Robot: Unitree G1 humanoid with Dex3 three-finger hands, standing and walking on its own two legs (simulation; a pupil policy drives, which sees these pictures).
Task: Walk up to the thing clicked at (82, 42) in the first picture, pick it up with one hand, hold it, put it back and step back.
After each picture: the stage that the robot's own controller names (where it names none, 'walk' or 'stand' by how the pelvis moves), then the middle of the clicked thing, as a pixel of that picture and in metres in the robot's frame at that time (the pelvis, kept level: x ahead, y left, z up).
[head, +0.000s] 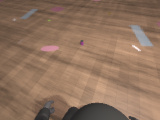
stand; (82, 42) +1.56 +0.22 -0.72
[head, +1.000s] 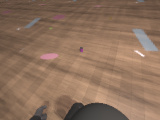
walk; (81, 49) +1.42 +0.32 -0.71
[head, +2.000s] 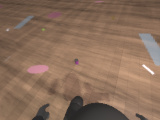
walk; (76, 61) +0.94 +0.33 -0.71
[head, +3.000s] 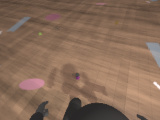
walk; (77, 76) +0.63 +0.24 -0.70
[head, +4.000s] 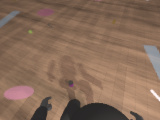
stand; (71, 83) +0.44 +0.25 -0.70
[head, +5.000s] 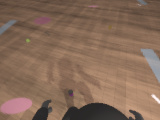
stand; (70, 92) +0.36 +0.25 -0.72
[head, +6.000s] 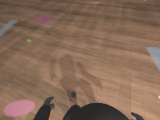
stand; (73, 94) +0.31 +0.21 -0.71
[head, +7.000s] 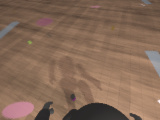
stand; (73, 97) +0.30 +0.22 -0.72
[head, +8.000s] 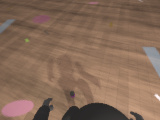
stand; (72, 94) +0.32 +0.22 -0.72
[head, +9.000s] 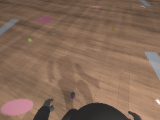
stand; (73, 95) +0.33 +0.20 -0.72
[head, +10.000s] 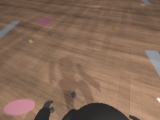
stand; (73, 95) +0.34 +0.21 -0.72
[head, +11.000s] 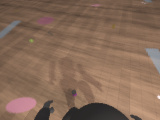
stand; (74, 93) +0.36 +0.22 -0.72
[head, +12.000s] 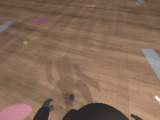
stand; (72, 97) +0.30 +0.21 -0.71
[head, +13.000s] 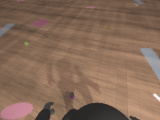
stand; (72, 95) +0.33 +0.23 -0.72
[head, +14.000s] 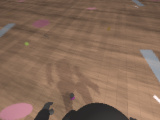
stand; (72, 96) +0.33 +0.22 -0.72
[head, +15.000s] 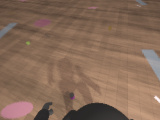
stand; (72, 95) +0.33 +0.23 -0.72
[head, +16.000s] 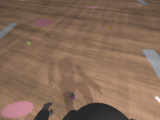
stand; (72, 95) +0.33 +0.23 -0.72
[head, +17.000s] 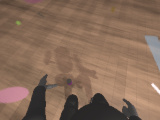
go down; (69, 82) +0.38 +0.22 -0.64
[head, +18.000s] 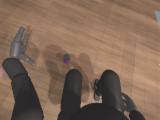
go down; (66, 58) +0.47 +0.18 -0.32
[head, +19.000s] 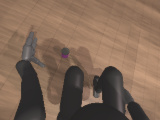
close in; (65, 53) +0.47 +0.17 -0.28
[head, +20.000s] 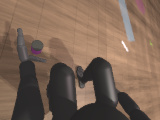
close; (36, 47) +0.46 +0.20 -0.24
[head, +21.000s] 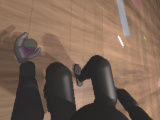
close; (30, 46) +0.45 +0.21 -0.24
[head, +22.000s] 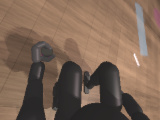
lift; (46, 52) +0.38 +0.23 -0.20
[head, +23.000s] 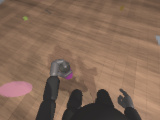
lift; (66, 71) +0.32 +0.17 -0.01
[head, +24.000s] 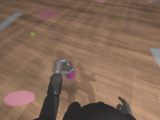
hold; (69, 70) +0.33 +0.16 +0.01
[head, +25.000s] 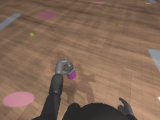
hold; (70, 71) +0.33 +0.16 -0.01
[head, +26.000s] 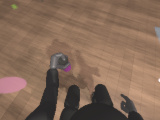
crouch; (65, 64) +0.38 +0.18 -0.08
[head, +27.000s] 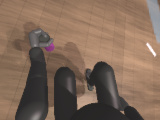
lower; (47, 43) +0.50 +0.20 -0.15
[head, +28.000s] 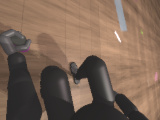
lower; (21, 43) +0.47 +0.23 -0.25
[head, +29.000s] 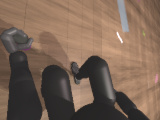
lower; (23, 42) +0.47 +0.23 -0.25
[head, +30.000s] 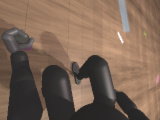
lower; (24, 42) +0.47 +0.22 -0.25
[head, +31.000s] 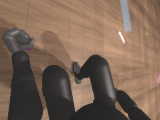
lower; (25, 42) +0.47 +0.21 -0.26
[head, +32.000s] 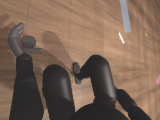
open; (28, 43) +0.46 +0.20 -0.26
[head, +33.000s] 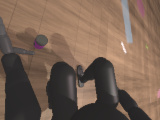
rise; (40, 42) +0.46 +0.19 -0.25
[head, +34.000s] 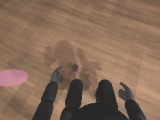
walk; (75, 68) +0.44 +0.13 -0.48
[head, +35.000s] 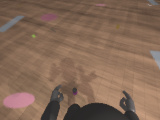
stand; (74, 91) +0.39 +0.17 -0.66
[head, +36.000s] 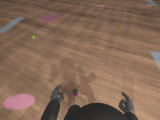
stand; (75, 92) +0.38 +0.16 -0.67
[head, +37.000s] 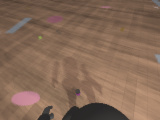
stand; (78, 92) +0.39 +0.16 -0.71
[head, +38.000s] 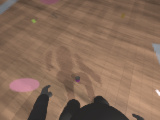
walk; (77, 79) +0.45 +0.11 -0.69
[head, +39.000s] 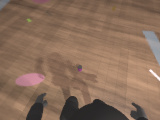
walk; (79, 68) +0.62 +0.13 -0.70
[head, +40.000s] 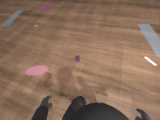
walk; (78, 58) +0.88 +0.29 -0.70
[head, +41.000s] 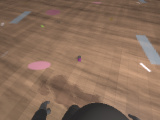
stand; (79, 58) +1.03 +0.21 -0.71
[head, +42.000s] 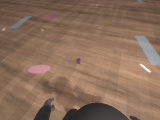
stand; (78, 61) +1.01 +0.22 -0.72
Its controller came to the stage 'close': yes
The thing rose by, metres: 0.72
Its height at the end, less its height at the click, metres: +0.00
